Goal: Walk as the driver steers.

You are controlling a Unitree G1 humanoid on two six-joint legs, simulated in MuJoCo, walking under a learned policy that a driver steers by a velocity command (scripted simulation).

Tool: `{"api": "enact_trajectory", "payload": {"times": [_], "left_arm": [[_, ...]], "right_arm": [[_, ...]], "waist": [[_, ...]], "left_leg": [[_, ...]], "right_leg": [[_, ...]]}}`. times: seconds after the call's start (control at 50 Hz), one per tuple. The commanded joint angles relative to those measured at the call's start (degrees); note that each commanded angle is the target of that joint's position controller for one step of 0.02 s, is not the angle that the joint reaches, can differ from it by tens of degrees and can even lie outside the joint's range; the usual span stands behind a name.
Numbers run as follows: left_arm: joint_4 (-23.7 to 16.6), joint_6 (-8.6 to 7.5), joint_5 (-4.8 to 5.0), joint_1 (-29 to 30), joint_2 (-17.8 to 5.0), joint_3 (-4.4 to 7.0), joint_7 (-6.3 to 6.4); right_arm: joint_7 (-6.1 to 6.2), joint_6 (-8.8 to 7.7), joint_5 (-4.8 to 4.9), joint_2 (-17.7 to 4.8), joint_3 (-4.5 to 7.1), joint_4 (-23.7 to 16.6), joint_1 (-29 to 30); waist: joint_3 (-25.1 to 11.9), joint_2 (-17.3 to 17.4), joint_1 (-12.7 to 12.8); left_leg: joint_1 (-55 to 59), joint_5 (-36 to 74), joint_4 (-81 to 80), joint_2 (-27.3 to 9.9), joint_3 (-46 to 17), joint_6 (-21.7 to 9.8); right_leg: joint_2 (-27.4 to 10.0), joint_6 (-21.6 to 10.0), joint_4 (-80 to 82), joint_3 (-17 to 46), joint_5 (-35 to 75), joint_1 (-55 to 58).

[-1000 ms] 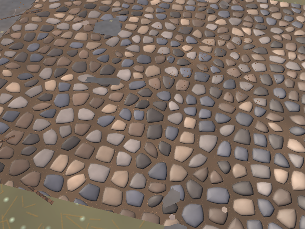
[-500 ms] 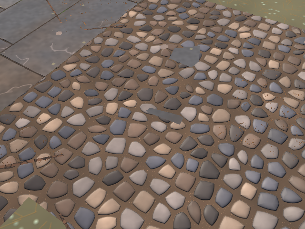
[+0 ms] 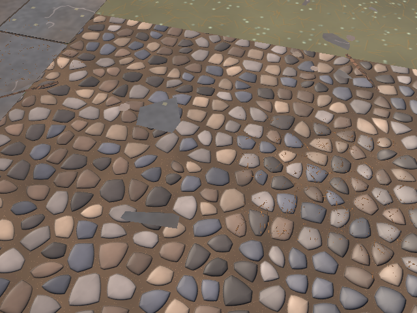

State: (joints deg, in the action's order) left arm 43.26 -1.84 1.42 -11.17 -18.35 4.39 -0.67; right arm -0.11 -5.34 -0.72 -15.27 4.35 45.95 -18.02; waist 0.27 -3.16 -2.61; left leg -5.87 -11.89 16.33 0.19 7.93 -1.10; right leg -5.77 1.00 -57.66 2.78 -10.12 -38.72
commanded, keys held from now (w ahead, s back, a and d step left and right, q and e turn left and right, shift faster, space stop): w+e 0.02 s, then e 0.40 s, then w+e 0.26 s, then w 0.08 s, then no key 0.24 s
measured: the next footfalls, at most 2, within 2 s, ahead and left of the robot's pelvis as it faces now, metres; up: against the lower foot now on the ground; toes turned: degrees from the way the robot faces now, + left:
right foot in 0.22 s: +0.26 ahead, -0.15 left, +0.00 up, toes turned -9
left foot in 0.66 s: +0.34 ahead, +0.06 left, +0.00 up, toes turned -28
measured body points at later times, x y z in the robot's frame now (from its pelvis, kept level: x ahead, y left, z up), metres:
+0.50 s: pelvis +0.17 -0.05 -0.01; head +0.22 -0.08 +0.43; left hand +0.39 +0.18 -0.10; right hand +0.26 -0.37 -0.12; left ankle +0.28 +0.10 -0.69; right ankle +0.22 -0.14 -0.75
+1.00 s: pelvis +0.31 -0.08 +0.00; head +0.34 -0.08 +0.44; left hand +0.61 +0.02 -0.10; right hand +0.18 -0.34 -0.12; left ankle +0.30 +0.07 -0.75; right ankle +0.33 -0.25 -0.72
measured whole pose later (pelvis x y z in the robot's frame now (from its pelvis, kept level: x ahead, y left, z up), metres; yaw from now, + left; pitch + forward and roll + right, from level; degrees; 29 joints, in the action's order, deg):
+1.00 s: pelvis +0.31 -0.08 +0.00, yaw -30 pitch +2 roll +0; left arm 36.1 -1.1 0.4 -7.0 -15.2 3.2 -1.5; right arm 0.6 -2.4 0.7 -15.3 3.1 46.5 -20.7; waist 0.7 -2.0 -5.0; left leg -5.3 -18.1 21.4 -1.9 1.5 1.1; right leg -0.8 1.2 -35.8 1.8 -8.0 -29.1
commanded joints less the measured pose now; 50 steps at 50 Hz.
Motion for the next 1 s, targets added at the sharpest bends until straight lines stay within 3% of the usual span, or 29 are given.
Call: {"api": "enact_trajectory", "payload": {"times": [0.02,0.08,0.14,0.18,0.2,0.22,0.24,0.26,0.28,0.3,0.32,0.34,0.38,0.42,0.46,0.5,0.6,0.64,0.66,0.68,0.7,0.72,0.74,0.76,0.8,0.86,0.9,0.96,1.0], "left_arm": [[-4.31,-0.32,-0.16,1.68,0.23,-0.6,-1.05],[-6.79,-0.44,-0.87,6.94,0.24,-0.76,-2.19],[-8.68,-0.09,-1.01,7.12,-2.06,0.31,-3.15],[-7.26,0.13,-1.18,-0.8,-5.18,2.13,-3.18],[-5.53,0.26,-1.34,-7.46,-8.34,3.77,-2.32],[-5.52,0.77,-1.29,-10.2,-14.18,4.99,-0.66],[-8.96,0.62,-2.63,-5.92,-16.8,4.24,-0.36],[-10.54,0.57,-2.2,-5.89,-14.68,3.75,-1.25],[-10.22,0.38,-1.81,-3.79,-11.92,3.35,-1.45],[-10.07,0.39,-0.7,-0.39,-9.34,2.76,-1.17],[-10.37,0.73,-0.38,2.13,-7.16,1.99,-0.61],[-10.98,1.14,-1.0,3.71,-6.83,1.76,-0.29],[-11.4,1.25,-2.25,4.14,-8.01,2.24,0.27],[-11.12,1.36,-1.99,3.2,-8.73,2.6,0.99],[-11.32,1.85,-0.98,3.19,-8.4,2.58,1.78],[-11.8,2.1,-0.6,3.55,-8.59,2.53,2.08],[-11.19,2.13,-0.6,0.47,-8.55,2.43,1.66],[-11.4,2.45,-0.4,1.47,-7.38,1.92,1.61],[-11.59,2.45,-0.42,1.61,-5.61,1.38,1.64],[-11.9,2.26,-0.48,1.19,-1.16,0.16,1.65],[-14.87,1.27,0.18,2.67,-1.24,0.11,1.48],[-14.68,0.47,-0.36,3.06,-5.02,0.92,1.31],[-13.24,0.25,-0.51,1.75,-6.23,1.41,1.02],[-11.6,0.26,-0.79,0.03,-5.67,1.43,0.89],[-11.28,-0.13,-1.03,1.42,-4.12,1.23,0.46],[-11.59,-0.37,-1.44,3.6,-0.86,0.09,0.09],[-11.99,-0.31,-1.53,6.07,1.45,-0.87,-0.34],[-12.4,-0.18,-0.91,8.34,-0.11,-0.38,-0.88],[-11.7,-0.35,-0.89,6.31,-1.04,0.18,-1.0]], "right_arm": [[0.64,-1.07,0.17,-8.47,1.99,-3.83,4.95],[1.28,-0.07,0.75,-10.15,2.43,-3.07,4.44],[1.8,1.16,2.11,-12.22,3.11,-2.69,4.12],[2.15,2.04,3.13,-13.1,3.48,-3.16,5.34],[2.1,2.06,3.03,-11.57,2.93,-3.2,4.38],[1.7,1.79,-0.1,-6.91,1.36,-4.46,0.78],[1.04,1.15,-1.66,-3.83,-0.14,-5.44,-4.75],[0.55,0.85,0.31,-8.94,0.64,-5.3,-3.63],[0.6,0.93,2.24,-10.23,0.77,-6.89,2.05],[1.49,1.57,1.67,-9.78,0.79,-6.42,4.17],[2.33,2.63,0.83,-10.05,1.03,-5.96,5.01],[2.56,3.59,0.51,-10.28,1.21,-5.92,4.62],[2.66,4.03,-0.26,-8.59,0.91,-5.94,3.54],[2.89,3.98,-0.41,-7.21,0.39,-6.16,4.3],[2.58,4.02,-0.17,-6.7,0.05,-6.65,6.11],[1.97,3.93,0.38,-6.88,0.0,-7.76,9.02],[0.74,1.53,1.21,-7.5,0.34,-9.01,11.21],[0.5,0.69,1.61,-6.98,0.7,-8.04,7.51],[0.71,0.48,1.48,-8.14,1.31,-7.17,4.22],[1.15,0.5,0.42,-11.42,2.08,-6.36,-1.66],[0.52,0.7,-1.6,-15.72,3.04,-5.4,-3.86],[0.36,0.23,-1.08,-13.83,2.87,-6.2,-0.77],[0.65,0.13,0.02,-10.42,1.98,-6.7,1.14],[0.76,0.17,0.47,-8.71,1.39,-6.87,1.75],[1.1,0.35,0.03,-7.53,0.69,-6.45,2.32],[1.15,0.66,-0.08,-8.04,0.64,-5.62,3.07],[1.13,1.43,0.75,-9.21,0.9,-4.68,2.57],[0.87,2.34,1.48,-11.55,1.49,-2.91,-0.82],[0.81,2.6,2.18,-11.36,1.38,-2.67,0.1]], "waist": [[2.08,6.75,1.5],[3.61,6.26,0.22],[1.28,8.24,1.34],[-3.35,8.1,6.01],[-7.11,5.45,9.22],[-11.55,-7.25,7.67],[-20.59,-14.21,2.25],[-28.1,-5.27,5.99],[-21.6,-2.29,6.01],[-13.65,1.98,4.47],[-9.55,1.56,3.02],[-7.41,-0.01,1.51],[-7.79,-1.05,0.44],[-9.33,-1.03,0.76],[-10.71,-1.41,1.48],[-8.61,-4.19,2.54],[-6.1,-5.75,3.88],[-4.67,-5.15,0.89],[-4.25,-3.18,-0.81],[-6.86,5.04,-2.14],[-2.46,17.16,-1.26],[1.73,15.08,-0.03],[2.77,12.94,0.64],[2.14,11.43,1.15],[3.83,10.38,0.99],[1.56,10.7,1.11],[-0.02,11.8,0.09],[-0.88,13.04,-1.3],[-1.57,12.68,0.56]], "left_leg": [[-0.31,14.08,-8.81,-15.1,-5.09,-9.01],[0.09,24.45,-5.43,-14.7,0.06,-7.27],[4.44,35.17,1.57,-15.88,1.61,-5.21],[4.89,43.87,14.4,-14.44,2.92,-3.16],[0.52,38.75,26.09,-11.44,4.16,-0.63],[-14.82,2.34,45.29,-6.87,4.42,3.34],[-28.78,-31.17,63.71,2.34,-5.22,6.52],[-30.95,-29.01,68.24,0.68,-14.47,6.27],[-34.99,-22.7,66.4,-0.82,-13.47,5.07],[-35.55,-18.1,60.83,-3.5,-13.18,4.68],[-32.86,-15.43,56.22,-4.96,-13.29,4.69],[-28.7,-13.77,53.46,-4.78,-12.82,4.62],[-24.32,-11.45,48.72,-3.18,-11.68,4.98],[-24.18,-9.86,43.36,-2.15,-12.1,5.66],[-23.95,-5.7,38.18,-2.07,-12.97,5.76],[-23.97,-3.45,32.54,-1.33,-13.1,5.43],[-17.29,-6.03,20.55,0.91,-12.26,3.34],[-8.18,-2.51,11.37,0.94,-11.18,1.69],[-0.89,-2.63,7.3,-2.25,-12.96,0.05],[7.55,-11.03,3.27,-13.69,-23.87,-3.62],[7.37,-26.34,-4.07,-22.09,-43.24,-9.69],[4.34,-30.83,-4.92,-23.12,-45.38,-11.75],[3.9,-28.44,-4.68,-20.39,-40.37,-10.51],[4.3,-24.12,-4.65,-17.64,-35.56,-8.89],[1.26,-7.4,-5.09,-14.85,-27.02,-8.17],[-1.56,19.12,-3.22,-11.99,-15.92,-8.11],[-3.74,24.57,-1.67,-10.26,-11.56,-7.38],[-1.96,25.89,0.82,-11.98,-12.38,-7.52],[-0.82,25.57,3.84,-12.56,-13.44,-6.63]], "right_leg": [[-1.6,-0.13,8.4,0.78,8.85,-0.96],[0.37,-1.09,17.08,-3.2,11.5,3.2],[2.83,-3.25,20.6,-5.46,6.63,7.2],[7.0,-5.85,24.88,-7.99,5.27,17.54],[8.94,-7.83,28.71,-7.53,11.96,28.47],[-2.56,-11.98,26.8,7.63,37.85,43.51],[-15.65,-24.58,27.37,32.99,55.09,54.2],[-16.66,-27.27,31.42,33.77,47.31,55.7],[-13.5,-24.86,34.31,29.01,30.53,49.46],[-9.55,-20.46,35.7,23.51,21.26,40.6],[-7.24,-18.19,37.06,20.07,17.61,32.49],[-5.37,-17.05,38.24,17.8,16.73,25.66],[-3.67,-16.88,38.68,15.68,21.26,20.57],[-3.28,-16.78,37.89,15.62,23.39,21.24],[-2.14,-15.86,39.35,17.33,5.27,21.37],[-1.3,-15.01,42.11,20.79,-13.43,19.96],[-1.16,-13.98,40.84,25.43,-20.73,19.83],[1.17,-12.13,38.46,25.54,-24.33,15.65],[3.67,-9.8,34.2,23.61,-25.83,10.29],[8.78,-5.86,18.39,15.59,-27.39,2.99],[13.76,-4.8,7.58,7.03,-23.95,-10.08],[8.61,-3.9,0.43,8.12,-18.88,-13.3],[8.03,-3.13,-1.8,8.0,-14.39,-13.66],[7.51,-2.17,-3.04,7.11,-11.46,-12.32],[6.82,-0.73,-3.14,5.81,-6.08,-9.25],[5.81,1.49,4.71,0.48,-1.68,-0.75],[5.37,1.9,13.45,-2.64,0.84,7.25],[6.68,0.81,21.18,-3.99,2.18,12.64],[7.38,-1.28,28.68,-3.93,5.28,17.51]]}}
Velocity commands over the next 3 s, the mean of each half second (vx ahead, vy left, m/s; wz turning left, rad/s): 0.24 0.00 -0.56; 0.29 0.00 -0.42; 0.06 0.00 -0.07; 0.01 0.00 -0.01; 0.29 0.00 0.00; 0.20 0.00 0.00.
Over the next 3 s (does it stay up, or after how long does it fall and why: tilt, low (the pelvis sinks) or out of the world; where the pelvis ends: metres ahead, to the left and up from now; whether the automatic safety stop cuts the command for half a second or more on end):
stays up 0.67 -0.25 -0.01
